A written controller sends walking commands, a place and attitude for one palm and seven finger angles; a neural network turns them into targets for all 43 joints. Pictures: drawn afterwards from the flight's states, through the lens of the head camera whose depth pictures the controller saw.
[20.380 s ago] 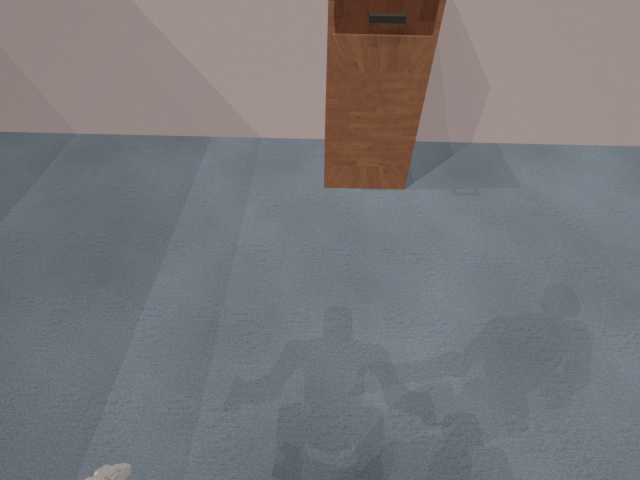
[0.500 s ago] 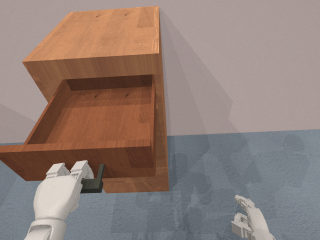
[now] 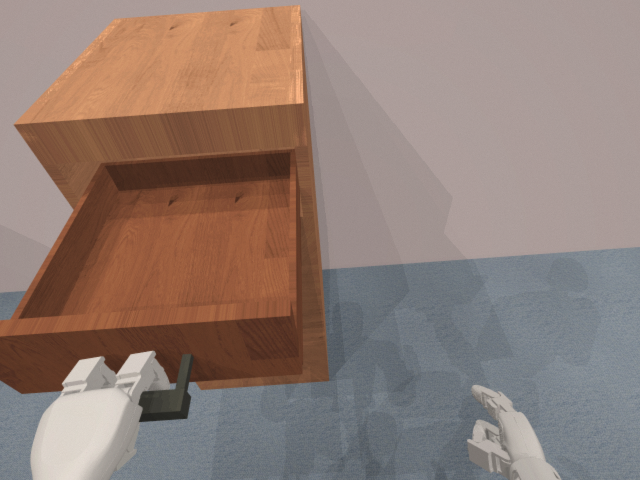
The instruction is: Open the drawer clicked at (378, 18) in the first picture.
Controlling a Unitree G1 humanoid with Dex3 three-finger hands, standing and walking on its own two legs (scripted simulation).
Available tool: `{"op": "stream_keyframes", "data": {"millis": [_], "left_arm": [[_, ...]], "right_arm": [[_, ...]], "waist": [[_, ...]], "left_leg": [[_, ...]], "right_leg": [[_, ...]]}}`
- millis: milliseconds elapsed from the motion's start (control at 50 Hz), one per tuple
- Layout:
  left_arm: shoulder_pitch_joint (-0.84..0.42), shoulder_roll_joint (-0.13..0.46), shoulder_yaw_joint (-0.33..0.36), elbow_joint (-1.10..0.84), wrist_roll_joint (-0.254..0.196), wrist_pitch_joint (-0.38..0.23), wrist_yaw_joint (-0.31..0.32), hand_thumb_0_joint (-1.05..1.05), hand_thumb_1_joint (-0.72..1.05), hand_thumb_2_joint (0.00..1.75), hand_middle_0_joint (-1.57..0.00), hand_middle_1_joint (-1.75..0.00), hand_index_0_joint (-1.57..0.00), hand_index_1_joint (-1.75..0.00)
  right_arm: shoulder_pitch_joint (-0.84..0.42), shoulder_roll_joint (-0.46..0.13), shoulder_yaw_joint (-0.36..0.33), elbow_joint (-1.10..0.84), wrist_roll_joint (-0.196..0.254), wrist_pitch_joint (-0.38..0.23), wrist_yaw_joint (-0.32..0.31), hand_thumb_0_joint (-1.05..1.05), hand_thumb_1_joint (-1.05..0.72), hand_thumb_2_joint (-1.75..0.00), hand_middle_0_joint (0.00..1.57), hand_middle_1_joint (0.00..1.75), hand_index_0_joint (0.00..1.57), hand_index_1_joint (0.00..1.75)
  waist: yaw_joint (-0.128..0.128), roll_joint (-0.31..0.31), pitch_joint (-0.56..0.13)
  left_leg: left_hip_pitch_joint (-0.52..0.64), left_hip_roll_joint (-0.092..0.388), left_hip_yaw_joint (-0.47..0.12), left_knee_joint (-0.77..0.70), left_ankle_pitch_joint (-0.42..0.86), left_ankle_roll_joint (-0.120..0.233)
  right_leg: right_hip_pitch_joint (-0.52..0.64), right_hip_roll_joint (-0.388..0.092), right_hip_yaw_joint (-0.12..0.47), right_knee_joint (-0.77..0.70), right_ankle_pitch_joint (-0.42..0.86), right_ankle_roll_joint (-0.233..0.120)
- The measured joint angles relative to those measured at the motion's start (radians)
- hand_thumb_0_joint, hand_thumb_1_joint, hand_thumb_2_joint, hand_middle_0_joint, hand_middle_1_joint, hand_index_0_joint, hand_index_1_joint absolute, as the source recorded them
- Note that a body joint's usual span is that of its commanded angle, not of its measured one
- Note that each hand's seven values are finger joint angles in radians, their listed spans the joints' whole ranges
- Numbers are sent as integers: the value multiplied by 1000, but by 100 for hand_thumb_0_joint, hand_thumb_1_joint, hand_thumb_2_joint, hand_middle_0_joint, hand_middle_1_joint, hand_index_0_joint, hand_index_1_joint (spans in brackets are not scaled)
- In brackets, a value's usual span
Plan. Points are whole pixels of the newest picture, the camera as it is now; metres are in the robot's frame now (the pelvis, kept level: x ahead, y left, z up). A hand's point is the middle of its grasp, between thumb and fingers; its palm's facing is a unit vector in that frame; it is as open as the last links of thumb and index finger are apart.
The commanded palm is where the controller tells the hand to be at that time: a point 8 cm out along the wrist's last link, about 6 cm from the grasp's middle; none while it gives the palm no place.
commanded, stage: open the thumb to release the handle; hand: left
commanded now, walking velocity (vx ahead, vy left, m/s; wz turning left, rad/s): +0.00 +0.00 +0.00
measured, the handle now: (132, 387) +0.20 +0.23 +0.07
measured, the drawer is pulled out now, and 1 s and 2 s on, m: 0.30 0.29 0.29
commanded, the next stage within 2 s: lift the hand off the handle in 0.58 s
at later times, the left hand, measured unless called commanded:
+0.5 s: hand (124, 431) +0.16 +0.23 +0.05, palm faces +0.04 -0.10 -0.99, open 10.6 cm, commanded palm +0.13 +0.24 +0.10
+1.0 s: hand (126, 429) +0.16 +0.23 +0.04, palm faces +0.08 -0.10 -0.99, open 13.7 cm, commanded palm +0.14 +0.24 +0.10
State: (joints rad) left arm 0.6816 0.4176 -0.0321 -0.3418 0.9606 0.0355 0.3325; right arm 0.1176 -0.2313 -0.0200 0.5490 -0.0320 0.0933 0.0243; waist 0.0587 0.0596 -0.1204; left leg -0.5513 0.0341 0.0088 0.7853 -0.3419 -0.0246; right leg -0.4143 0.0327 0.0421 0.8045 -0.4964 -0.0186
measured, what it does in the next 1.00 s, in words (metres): stands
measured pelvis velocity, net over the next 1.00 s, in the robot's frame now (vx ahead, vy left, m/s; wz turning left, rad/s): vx -0.02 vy -0.01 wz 0.05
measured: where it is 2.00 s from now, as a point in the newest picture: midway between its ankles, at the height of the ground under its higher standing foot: outside the picture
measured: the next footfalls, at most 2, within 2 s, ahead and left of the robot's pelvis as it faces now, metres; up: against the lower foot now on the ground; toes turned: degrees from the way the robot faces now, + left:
none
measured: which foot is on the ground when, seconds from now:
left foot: down 0.00-1.00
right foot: down 0.00-1.00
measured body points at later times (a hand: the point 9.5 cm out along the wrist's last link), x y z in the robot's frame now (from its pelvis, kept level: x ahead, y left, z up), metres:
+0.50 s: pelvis -0.01 -0.01 +0.00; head -0.01 -0.04 +0.45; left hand +0.15 +0.23 +0.10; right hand +0.21 -0.20 -0.10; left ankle +0.03 +0.14 -0.71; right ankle -0.05 -0.11 -0.71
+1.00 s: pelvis -0.02 -0.01 +0.00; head -0.01 -0.04 +0.45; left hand +0.15 +0.23 +0.10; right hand +0.20 -0.21 -0.10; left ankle +0.03 +0.14 -0.71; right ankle -0.05 -0.11 -0.71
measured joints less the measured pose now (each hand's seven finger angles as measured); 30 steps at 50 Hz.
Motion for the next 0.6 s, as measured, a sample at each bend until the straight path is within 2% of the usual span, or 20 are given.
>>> {"op": "stream_keyframes", "data": {"millis": [100, 160, 280, 420, 600], "left_arm": [[31, 10, -6, -30, 2, 7, 18, 2, 70, 76, -33, -134, -42, -135], [-20, 27, -14, -3, 20, -16, 38, 1, 69, 78, -36, -135, -42, -135], [-88, -14, -38, 23, 16, 10, 48, 0, 59, 76, -42, -133, -40, -133], [-133, -12, -54, 61, 17, 53, 4, 0, 25, 62, -43, -129, -37, -128], [-145, 8, -27, 82, -1, 20, -43, 0, -27, 40, -38, -123, -34, -122]], "right_arm": [[2, -1, 1, -15, -1, 8, 8, 2, -91, -90, 20, 30, 20, 30], [3, -4, -7, -3, -9, 6, -7, 2, -91, -90, 20, 30, 20, 30], [2, 10, -8, 24, -2, 8, -17, 2, -91, -90, 20, 30, 20, 30], [3, 31, 23, 41, 8, 15, -37, 2, -91, -90, 20, 30, 20, 30], [-6, 15, 25, 38, 11, -3, -54, 2, -91, -90, 20, 30, 20, 30]], "waist": [[-4, 1, -7], [10, 5, 6], [25, 17, 3], [27, 17, -1], [23, 11, 20]], "left_leg": [[-23, -1, 3, 26, -17, 4], [-40, -9, -10, 45, -20, 5], [-56, -15, -22, 58, -18, 5], [-13, -16, -22, 22, 0, 0], [37, -9, -31, -28, 31, -7]], "right_leg": [[-20, -1, 3, 20, -13, 4], [-29, -7, -11, 37, -22, 5], [-41, -11, -24, 51, -26, 4], [-6, -12, -24, 30, -15, -1], [43, -4, -31, -17, 14, -9]]}}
